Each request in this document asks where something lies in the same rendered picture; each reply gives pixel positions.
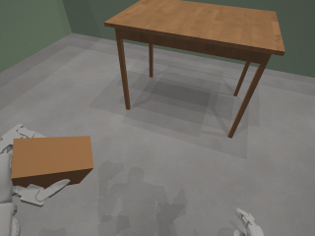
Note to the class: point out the left robot hand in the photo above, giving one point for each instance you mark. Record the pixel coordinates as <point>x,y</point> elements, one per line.
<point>32,194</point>

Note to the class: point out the robot left forearm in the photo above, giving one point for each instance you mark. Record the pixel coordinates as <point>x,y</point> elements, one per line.
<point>9,225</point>

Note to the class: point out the right robot hand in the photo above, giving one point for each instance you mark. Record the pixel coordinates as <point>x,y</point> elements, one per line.
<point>252,229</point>

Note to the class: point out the sponge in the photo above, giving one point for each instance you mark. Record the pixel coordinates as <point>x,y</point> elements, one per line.
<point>45,161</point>

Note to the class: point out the table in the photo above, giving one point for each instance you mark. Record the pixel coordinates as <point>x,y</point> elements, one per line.
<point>238,33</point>

